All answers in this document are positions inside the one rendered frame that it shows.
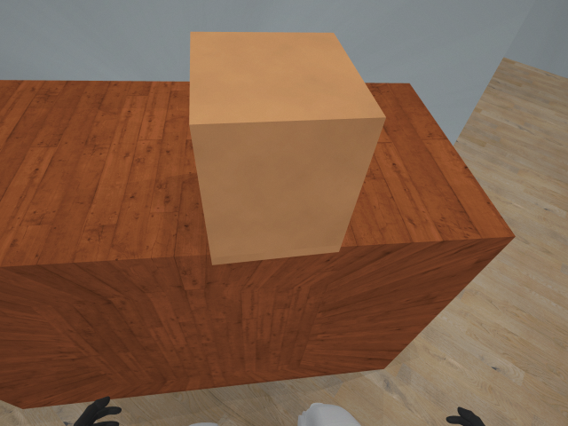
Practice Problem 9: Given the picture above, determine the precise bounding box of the robot left hand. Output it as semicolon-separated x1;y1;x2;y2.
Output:
74;397;122;426

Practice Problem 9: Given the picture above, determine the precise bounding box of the pedestal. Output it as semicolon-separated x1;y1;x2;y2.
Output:
0;80;516;409

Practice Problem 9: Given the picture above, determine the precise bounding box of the carton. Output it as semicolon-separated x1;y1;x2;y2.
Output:
189;32;386;265

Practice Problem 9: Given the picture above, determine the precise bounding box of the robot right thigh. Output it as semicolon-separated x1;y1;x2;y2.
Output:
297;404;361;426

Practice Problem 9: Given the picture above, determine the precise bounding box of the robot right hand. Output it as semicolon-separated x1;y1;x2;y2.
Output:
446;407;485;426

